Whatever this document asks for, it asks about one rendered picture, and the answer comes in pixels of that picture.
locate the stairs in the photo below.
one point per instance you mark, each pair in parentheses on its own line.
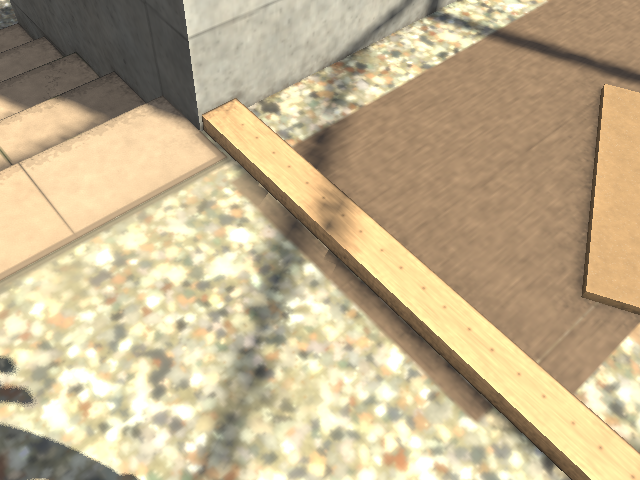
(47,98)

